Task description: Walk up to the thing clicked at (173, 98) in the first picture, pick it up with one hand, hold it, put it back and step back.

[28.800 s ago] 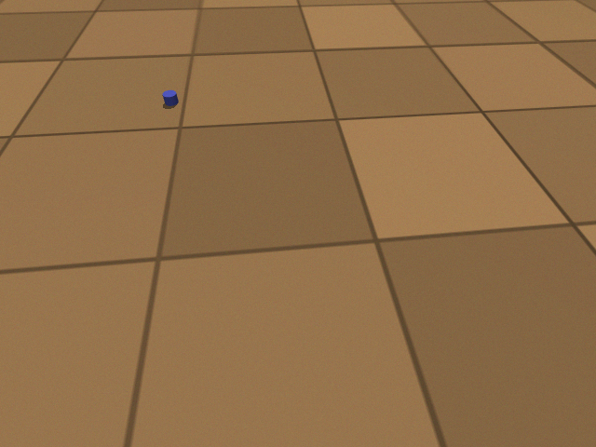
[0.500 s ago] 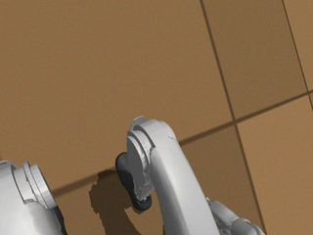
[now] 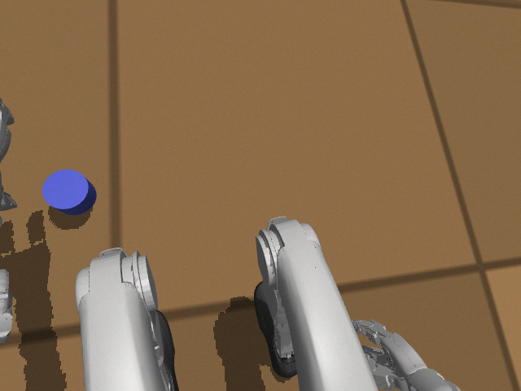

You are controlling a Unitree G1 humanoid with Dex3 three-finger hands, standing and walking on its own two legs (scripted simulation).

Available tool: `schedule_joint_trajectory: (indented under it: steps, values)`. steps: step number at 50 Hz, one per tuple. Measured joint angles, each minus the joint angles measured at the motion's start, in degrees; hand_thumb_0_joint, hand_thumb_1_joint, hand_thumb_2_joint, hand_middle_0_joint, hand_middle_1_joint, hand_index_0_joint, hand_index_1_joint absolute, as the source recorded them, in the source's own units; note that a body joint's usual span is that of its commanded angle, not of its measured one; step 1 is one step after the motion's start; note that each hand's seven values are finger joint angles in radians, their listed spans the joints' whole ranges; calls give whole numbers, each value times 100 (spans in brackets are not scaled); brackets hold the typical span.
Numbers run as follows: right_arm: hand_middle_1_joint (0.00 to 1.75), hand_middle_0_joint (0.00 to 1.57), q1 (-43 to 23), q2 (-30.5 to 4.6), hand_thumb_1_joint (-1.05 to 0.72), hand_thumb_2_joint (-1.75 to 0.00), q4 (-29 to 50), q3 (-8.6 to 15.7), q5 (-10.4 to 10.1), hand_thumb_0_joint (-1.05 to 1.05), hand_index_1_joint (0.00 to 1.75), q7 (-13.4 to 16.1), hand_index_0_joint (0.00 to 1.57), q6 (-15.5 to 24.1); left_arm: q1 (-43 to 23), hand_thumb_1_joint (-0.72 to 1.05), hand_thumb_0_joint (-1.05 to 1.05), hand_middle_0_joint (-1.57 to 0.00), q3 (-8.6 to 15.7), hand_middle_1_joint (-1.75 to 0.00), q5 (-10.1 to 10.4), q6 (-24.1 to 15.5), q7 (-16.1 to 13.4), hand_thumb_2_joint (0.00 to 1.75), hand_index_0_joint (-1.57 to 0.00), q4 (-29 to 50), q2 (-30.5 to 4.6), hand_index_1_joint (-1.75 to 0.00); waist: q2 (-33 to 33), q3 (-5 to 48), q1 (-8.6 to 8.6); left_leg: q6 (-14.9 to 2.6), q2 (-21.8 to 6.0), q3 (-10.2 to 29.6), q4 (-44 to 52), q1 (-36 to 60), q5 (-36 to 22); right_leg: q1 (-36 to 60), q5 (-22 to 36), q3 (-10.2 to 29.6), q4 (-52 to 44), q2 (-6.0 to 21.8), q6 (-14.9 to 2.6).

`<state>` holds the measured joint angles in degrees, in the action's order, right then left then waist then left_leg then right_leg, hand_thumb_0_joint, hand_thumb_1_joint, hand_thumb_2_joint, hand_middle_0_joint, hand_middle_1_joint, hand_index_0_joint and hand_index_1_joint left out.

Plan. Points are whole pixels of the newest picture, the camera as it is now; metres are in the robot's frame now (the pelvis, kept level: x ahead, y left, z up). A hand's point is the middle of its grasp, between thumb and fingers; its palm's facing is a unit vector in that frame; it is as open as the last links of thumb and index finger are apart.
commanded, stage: withdraw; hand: left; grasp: from above
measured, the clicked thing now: (70, 192) +0.48 +0.29 -0.32
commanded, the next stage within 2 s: home in 0.40 s
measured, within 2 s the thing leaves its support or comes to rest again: neither
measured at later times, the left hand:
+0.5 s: hand (37, 176) +0.47 +0.30 -0.18, palm faces -0.36 -0.02 -0.93, open 13.9 cm
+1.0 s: hand out of the picture +0.36 +0.27 -0.02, palm faces -0.29 -0.57 -0.77, open 8.9 cm
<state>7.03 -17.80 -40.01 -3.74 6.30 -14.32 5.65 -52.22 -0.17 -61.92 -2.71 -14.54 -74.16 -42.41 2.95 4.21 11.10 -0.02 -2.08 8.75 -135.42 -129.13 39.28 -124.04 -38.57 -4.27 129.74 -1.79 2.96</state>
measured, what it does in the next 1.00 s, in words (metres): rises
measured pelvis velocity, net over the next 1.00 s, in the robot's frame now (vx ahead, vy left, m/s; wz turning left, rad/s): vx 0.00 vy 0.00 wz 0.07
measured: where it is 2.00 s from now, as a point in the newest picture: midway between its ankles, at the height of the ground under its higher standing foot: (224, 363)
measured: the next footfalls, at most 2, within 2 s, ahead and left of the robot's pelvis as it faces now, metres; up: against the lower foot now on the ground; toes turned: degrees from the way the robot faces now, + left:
none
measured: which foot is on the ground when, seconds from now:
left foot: down 0.00-1.00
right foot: down 0.00-1.00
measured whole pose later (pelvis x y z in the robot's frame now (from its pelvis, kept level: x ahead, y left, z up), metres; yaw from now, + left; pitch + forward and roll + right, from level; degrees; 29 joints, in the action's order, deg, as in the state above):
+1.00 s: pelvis +0.00 +0.00 +0.10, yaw +4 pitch +34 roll -6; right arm 9.8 -16.3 -36.5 1.7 0.8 -5.3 -0.4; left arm -24.6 2.6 -35.3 2.6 -3.4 -37.7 -27.7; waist 2.9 10.8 4.6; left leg 0.3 -2.0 5.4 -116.7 -113.0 37.8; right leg -109.3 -37.9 -2.5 113.2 -0.4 2.0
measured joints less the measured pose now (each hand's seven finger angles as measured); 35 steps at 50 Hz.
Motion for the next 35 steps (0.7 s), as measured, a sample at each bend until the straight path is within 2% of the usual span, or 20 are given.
schedule_joint_trajectory:
  steps: [2, 5, 7, 9, 13, 17, 20, 22, 26, 29, 32, 35]
  values:
    - [30, 20, -13, -5, -91, -90, 79, 4, -57, 0, 30, 129, 20, -97, -73, -52, 0, -9, -131, -102, 37, -97, 343, 102, -7, -3, 43, -103, -14, -31, -35, 1, 18, -53, 153, 112, -75, 100, 41, 35, -108, 31, -23]
    - [30, 20, 7, -18, -91, -90, 176, -22, -95, 0, 30, 339, 20, -205, -150, -51, 0, -9, -203, -103, -44, -361, 682, 103, -8, -2, 59, -103, -106, -113, -44, 20, 44, -77, 310, 210, -174, 184, 108, 44, -220, 64, -53]
    - [30, 20, 36, -35, -91, -90, 203, -57, -94, 0, 30, 459, 20, -261, -176, -51, 0, -9, -176, -103, -146, -600, 764, 103, -8, 1, 34, -104, -199, -168, -22, 35, 59, -68, 350, 214, -226, 184, 151, 34, -246, 77, -62]
    - [30, 20, 74, -63, -91, -90, 197, -100, -70, 0, 30, 551, 20, -313, -191, -50, 0, -10, -111, -103, -285, -856, 720, 103, -8, -14, -5, -103, -291, -206, 8, 57, 76, -39, 331, 162, -267, 140, 185, 10, -226, 85, -70]
    - [30, 20, 135, -119, -91, -90, 123, -177, 20, 0, 30, 650, 20, -427, -262, -50, 0, -10, 15, -102, -722, -1256, 291, 103, -9, -219, -118, -103, -427, -266, 120, 94, 123, 31, 152, -42, -323, -28, 220, -41, -66, 100, -87]
    - [30, 20, 163, -121, -91, -90, 57, -213, 135, 0, 30, 687, 20, -486, -411, -50, 0, -10, 195, -102, -1128, -1416, -284, 102, -9, -666, -257, -102, -477, -363, 275, 92, 158, 81, -101, -288, -361, -230, 240, -67, 156, 98, -83]
    - [30, 20, 204, -57, -91, -90, 3, -208, 215, 0, 30, 701, 20, -438, -452, -50, 0, -10, 354, -101, -1305, -1362, -660, 102, -9, -816, -315, -102, -471, -453, 369, 75, 171, 87, -244, -442, -384, -361, 253, -62, 283, 90, -66]
    - [30, 20, 263, 8, -91, -90, -28, -189, 250, 0, 30, 695, 20, -397, -398, -50, 0, -10, 478, -101, -1351, -1266, -846, 101, -9, -736, -305, -101, -441, -471, 404, 61, 170, 71, -296, -526, -384, -443, 249, -44, 337, 86, -58]
    - [30, 20, 405, 164, -91, -90, -130, -132, 247, 0, 30, 644, 20, -326, -291, -49, 0, -10, 542, -101, -1222, -924, -1058, 100, -10, -501, -146, -100, -345, -339, 402, 47, 146, -13, -277, -598, -330, -558, 197, 33, 363, 81, -53]
    - [30, 20, 428, 242, -91, -90, -200, -157, 221, 0, 30, 601, 20, -287, -357, -47, 0, -12, 509, -98, -1045, -668, -1032, 98, -12, -641, -54, -97, -246, -212, 380, 40, 112, -49, -193, -554, -265, -555, 157, 64, 298, 66, -26]
    - [30, 20, 442, 285, -90, -90, -204, -152, 175, 0, 30, 570, 20, -246, -357, -40, 0, -16, 514, -90, -713, -456, -836, 96, -15, -654, 22, -90, -138, -101, 336, 40, 76, -59, -86, -457, -196, -491, 122, 67, 191, 48, -18]
    - [30, 20, 485, 303, -90, -90, -206, -62, 83, 0, 30, 550, 21, -227, -206, -29, 0, -18, 518, -80, -258, -296, -536, 92, -17, -353, 213, -80, -37, 11, 225, 43, 61, -92, 65, -299, -136, -353, 65, 84, 58, 56, -28]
